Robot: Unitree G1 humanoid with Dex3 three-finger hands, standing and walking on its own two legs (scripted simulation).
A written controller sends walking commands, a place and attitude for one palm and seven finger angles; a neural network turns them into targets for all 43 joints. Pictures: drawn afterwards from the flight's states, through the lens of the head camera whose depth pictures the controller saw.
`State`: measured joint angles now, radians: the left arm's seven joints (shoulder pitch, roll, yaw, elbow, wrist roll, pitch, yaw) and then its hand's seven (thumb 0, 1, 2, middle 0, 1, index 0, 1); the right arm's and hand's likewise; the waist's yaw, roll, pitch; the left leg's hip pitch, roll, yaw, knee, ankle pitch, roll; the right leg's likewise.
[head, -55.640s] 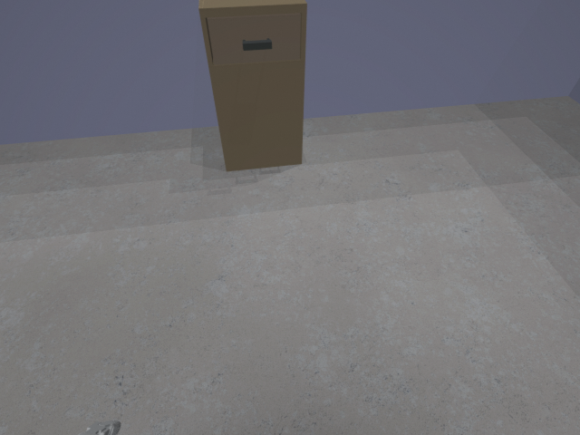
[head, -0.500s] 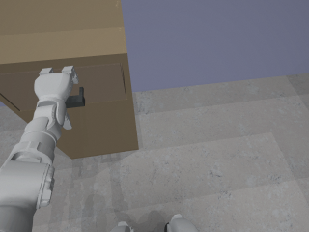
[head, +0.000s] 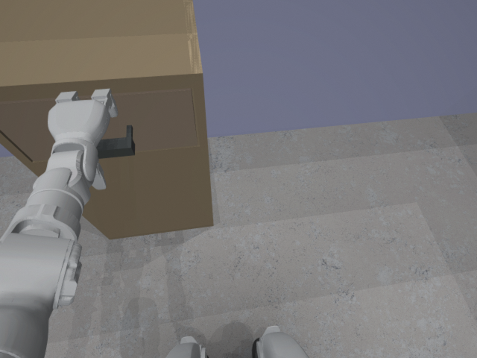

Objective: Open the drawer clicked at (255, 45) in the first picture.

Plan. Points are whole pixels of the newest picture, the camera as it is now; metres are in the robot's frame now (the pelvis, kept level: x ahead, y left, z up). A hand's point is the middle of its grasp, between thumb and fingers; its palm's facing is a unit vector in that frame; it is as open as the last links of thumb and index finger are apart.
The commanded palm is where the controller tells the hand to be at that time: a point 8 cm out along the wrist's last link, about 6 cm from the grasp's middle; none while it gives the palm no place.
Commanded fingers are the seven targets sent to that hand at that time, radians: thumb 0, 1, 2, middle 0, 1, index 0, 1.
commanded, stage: re-aim the fingers above the handle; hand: left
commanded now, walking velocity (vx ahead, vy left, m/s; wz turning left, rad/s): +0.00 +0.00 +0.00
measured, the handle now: (103, 140) +0.54 +0.24 -0.04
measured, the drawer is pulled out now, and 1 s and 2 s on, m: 0.00 0.00 0.00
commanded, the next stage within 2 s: lower the fingers behind the handle in 1.10 s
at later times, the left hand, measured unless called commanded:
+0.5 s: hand (93, 140) +0.50 +0.23 +0.02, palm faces -0.05 +0.00 -1.00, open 13.6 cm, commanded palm +0.51 +0.24 +0.06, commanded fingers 0.00 -0.50 0.30 -0.30 -1.20 -0.30 -1.20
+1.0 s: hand (93, 139) +0.50 +0.23 +0.02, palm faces -0.04 +0.01 -1.00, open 13.5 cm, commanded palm +0.52 +0.24 +0.06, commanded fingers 0.00 -0.50 0.30 -0.30 -1.20 -0.30 -1.20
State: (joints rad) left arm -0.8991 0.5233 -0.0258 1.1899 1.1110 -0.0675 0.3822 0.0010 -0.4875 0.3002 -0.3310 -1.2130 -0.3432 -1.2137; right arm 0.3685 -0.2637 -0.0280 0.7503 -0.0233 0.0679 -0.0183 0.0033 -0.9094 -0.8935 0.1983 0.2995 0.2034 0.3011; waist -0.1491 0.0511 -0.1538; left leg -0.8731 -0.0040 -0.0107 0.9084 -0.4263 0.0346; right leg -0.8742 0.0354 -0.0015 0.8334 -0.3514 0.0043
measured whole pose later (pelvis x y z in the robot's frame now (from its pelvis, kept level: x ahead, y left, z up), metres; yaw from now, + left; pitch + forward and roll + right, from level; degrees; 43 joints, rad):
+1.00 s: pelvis -0.04 -0.01 -0.02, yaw +1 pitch +24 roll -2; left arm -1.08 0.64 -0.04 1.30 1.12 -0.09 0.35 0.00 -0.49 0.30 -0.34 -1.21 -0.37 -1.21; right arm 0.37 -0.28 0.04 0.70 -0.01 0.02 -0.07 0.00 -0.91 -0.89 0.20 0.30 0.20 0.30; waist -0.21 0.05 -0.12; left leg -1.04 -0.01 -0.02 1.01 -0.40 0.03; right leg -1.04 0.03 -0.02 0.93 -0.33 0.00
